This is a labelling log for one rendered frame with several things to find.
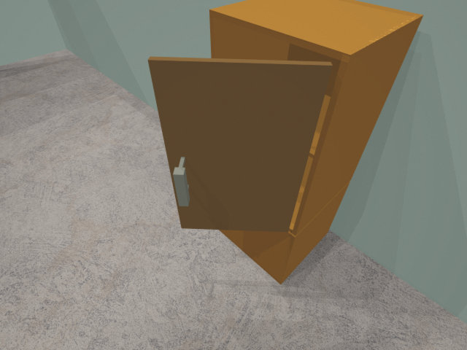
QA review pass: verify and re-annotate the cupboard door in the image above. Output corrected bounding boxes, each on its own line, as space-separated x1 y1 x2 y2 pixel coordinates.
148 56 333 232

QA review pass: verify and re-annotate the handle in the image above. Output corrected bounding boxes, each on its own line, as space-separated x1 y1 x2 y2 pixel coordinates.
173 157 190 206

